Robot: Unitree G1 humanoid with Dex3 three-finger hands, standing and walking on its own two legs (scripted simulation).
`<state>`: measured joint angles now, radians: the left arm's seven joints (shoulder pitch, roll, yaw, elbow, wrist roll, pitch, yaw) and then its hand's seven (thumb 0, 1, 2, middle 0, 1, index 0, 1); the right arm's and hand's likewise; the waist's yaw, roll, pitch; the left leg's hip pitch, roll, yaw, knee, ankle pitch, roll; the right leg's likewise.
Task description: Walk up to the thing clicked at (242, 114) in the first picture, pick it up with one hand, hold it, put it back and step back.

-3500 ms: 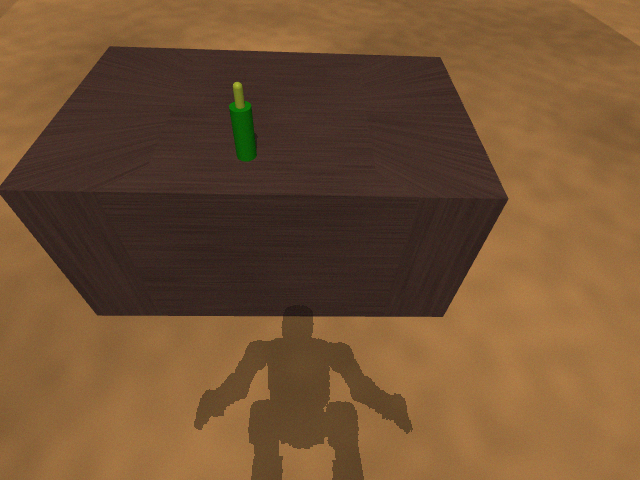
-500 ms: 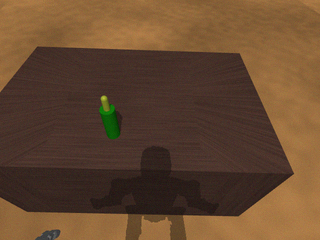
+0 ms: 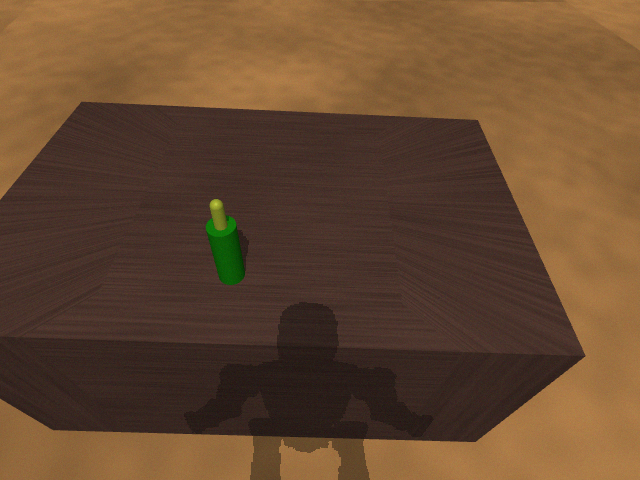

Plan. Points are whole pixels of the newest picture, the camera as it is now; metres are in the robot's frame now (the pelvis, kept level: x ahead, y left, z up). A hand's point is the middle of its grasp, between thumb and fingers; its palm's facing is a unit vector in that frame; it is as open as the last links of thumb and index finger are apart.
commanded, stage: walk up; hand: left
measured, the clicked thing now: (224, 241) +0.52 +0.19 -0.08
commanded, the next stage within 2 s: stand in 0.24 s
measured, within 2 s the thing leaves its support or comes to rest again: neither
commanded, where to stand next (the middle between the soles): +0.06 -0.01 m, yaw +1 degrees
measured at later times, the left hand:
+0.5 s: hand out of the picture +0.09 +0.25 -0.16, palm faces -0.02 -0.94 -0.33, open 7.4 cm
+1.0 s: hand out of the picture +0.09 +0.25 -0.16, palm faces -0.02 -0.94 -0.34, open 7.4 cm
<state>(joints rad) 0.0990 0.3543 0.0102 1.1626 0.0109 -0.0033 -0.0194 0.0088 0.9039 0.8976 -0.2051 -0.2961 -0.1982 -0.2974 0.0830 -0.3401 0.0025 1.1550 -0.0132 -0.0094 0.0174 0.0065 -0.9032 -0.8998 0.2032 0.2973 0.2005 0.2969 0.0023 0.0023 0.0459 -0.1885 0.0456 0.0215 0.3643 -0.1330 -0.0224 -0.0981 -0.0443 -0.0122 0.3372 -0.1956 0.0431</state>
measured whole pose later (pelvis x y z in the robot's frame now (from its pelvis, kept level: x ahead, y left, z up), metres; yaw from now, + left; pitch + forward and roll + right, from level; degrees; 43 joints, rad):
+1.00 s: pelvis +0.02 -0.01 +0.00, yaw +0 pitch -2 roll +0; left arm 0.11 0.35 0.01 1.13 0.01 -0.01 -0.01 0.01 0.90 0.90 -0.21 -0.30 -0.20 -0.30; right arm 0.09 -0.34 0.00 1.14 -0.01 -0.01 0.01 0.01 -0.90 -0.90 0.20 0.30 0.20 0.30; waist -0.01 0.00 0.05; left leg -0.16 0.05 0.02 0.34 -0.15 -0.03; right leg -0.06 -0.04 -0.02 0.31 -0.21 0.04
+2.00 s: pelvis +0.02 +0.00 +0.00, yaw +1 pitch -2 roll +0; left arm 0.13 0.36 0.01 1.12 0.01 -0.01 -0.01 0.01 0.90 0.90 -0.21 -0.30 -0.20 -0.30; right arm 0.10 -0.35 0.01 1.14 -0.01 -0.01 0.01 0.01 -0.90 -0.90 0.20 0.30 0.20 0.30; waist 0.00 0.00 0.05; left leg -0.16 0.04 0.01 0.35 -0.16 -0.03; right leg -0.06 -0.05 -0.02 0.31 -0.22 0.04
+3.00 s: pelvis +0.03 -0.01 +0.00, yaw -1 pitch +2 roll +0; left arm 0.15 0.29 0.16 0.74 -0.04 -0.06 0.07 0.01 -0.07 0.18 -0.07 -0.06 -0.06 -0.06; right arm 0.16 -0.25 -0.10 0.78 0.04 -0.05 -0.05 0.00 0.10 -0.18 0.06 0.06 0.06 0.06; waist 0.01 0.00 -0.01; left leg -0.27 0.05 0.03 0.44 -0.20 -0.03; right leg -0.20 -0.04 0.00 0.43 -0.27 0.04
